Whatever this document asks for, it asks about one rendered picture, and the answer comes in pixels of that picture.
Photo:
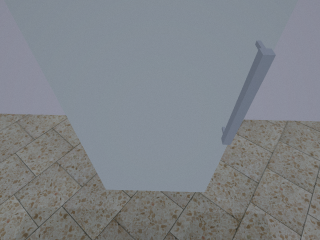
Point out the handle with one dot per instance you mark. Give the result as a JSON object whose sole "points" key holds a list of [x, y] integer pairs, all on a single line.
{"points": [[255, 77]]}

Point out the fridge door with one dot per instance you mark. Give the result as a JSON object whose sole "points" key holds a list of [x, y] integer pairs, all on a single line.
{"points": [[147, 85]]}

